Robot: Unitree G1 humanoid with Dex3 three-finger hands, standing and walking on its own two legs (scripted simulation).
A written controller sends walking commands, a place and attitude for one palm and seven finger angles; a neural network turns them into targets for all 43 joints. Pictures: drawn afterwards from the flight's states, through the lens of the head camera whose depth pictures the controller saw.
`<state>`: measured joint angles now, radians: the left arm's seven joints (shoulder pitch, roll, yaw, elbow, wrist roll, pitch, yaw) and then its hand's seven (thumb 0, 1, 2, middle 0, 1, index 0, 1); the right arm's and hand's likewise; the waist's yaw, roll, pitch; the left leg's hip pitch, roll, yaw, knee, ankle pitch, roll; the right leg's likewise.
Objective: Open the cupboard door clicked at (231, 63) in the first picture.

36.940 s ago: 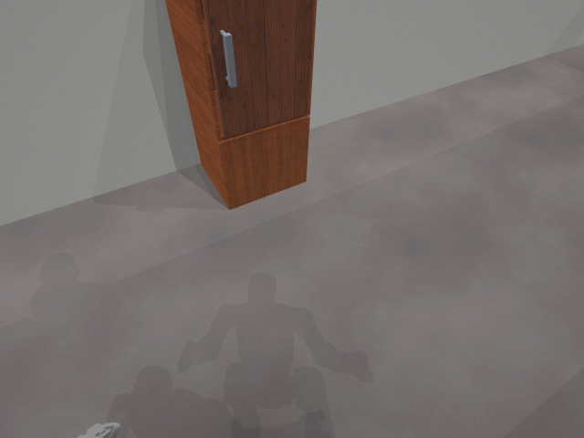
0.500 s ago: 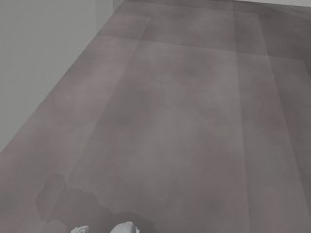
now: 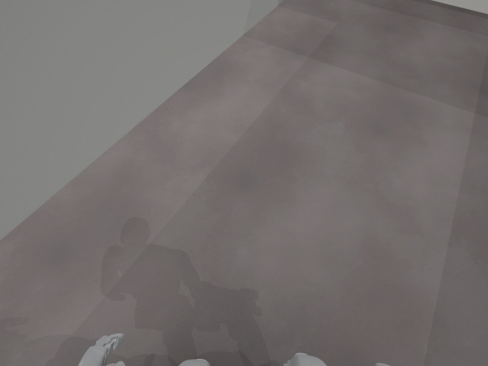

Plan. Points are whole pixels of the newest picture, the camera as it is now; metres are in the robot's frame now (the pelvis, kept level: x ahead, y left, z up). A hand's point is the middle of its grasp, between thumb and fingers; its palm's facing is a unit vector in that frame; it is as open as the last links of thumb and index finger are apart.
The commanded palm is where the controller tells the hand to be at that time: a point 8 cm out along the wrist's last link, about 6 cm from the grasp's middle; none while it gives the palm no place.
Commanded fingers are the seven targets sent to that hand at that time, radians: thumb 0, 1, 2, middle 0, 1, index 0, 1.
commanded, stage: turn to face it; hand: left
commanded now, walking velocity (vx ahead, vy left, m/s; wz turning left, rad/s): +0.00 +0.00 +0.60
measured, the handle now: out of the picture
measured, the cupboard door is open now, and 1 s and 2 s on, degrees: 40 40 40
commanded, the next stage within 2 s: none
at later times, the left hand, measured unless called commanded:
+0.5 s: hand out of the picture +0.01 +0.20 -0.18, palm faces +0.33 -0.92 -0.22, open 7.4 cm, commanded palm none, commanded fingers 0.00 0.90 0.90 -0.20 -0.30 -0.20 -0.30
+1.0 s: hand out of the picture +0.01 +0.14 -0.15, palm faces +0.55 -0.80 -0.25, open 7.4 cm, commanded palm none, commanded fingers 0.00 0.90 0.90 -0.20 -0.30 -0.20 -0.30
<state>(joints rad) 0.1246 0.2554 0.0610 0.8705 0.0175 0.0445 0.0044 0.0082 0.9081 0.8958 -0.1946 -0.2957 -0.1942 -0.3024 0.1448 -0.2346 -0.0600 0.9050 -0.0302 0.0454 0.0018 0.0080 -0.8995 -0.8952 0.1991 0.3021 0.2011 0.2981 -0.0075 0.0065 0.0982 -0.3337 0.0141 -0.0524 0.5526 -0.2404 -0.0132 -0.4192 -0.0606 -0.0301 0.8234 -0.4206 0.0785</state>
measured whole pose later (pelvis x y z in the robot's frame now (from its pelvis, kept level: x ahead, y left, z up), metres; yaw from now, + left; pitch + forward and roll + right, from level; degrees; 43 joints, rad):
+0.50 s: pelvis +0.02 -0.02 +0.00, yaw +19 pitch +1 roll +0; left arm 0.19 0.26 0.06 0.92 0.02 0.07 0.01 0.01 0.90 0.90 -0.20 -0.30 -0.20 -0.30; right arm 0.11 -0.21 -0.05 0.88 -0.02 0.03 0.00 0.01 -0.90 -0.90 0.20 0.30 0.20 0.30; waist 0.01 -0.07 0.11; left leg -0.33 -0.01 0.04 0.59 -0.29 0.04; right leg -0.46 -0.11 -0.07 1.10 -0.49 0.08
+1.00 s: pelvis +0.05 -0.06 +0.01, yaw +36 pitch +1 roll +2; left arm 0.19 0.19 0.03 0.87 0.02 0.01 0.02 0.01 0.90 0.90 -0.20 -0.30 -0.20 -0.30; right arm 0.15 -0.25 -0.09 0.93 -0.01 0.08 0.02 0.01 -0.90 -0.90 0.19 0.30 0.20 0.30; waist -0.03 -0.02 0.12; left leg -0.47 0.01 0.05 0.95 -0.45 -0.07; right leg -0.19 -0.11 -0.15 0.50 -0.32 0.01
